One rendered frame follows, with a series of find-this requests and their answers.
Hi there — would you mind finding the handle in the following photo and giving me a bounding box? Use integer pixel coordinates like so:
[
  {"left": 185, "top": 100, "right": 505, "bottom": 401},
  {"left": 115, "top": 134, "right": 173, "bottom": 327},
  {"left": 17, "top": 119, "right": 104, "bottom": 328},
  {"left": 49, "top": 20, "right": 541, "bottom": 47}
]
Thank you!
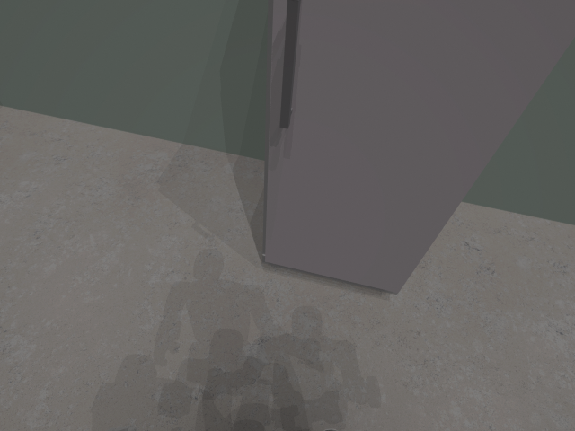
[{"left": 279, "top": 0, "right": 301, "bottom": 129}]

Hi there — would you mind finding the fridge door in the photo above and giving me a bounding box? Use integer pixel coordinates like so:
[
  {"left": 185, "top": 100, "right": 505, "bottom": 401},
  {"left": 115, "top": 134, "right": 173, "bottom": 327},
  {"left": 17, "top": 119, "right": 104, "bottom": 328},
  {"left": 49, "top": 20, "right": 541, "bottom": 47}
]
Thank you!
[{"left": 265, "top": 0, "right": 575, "bottom": 293}]

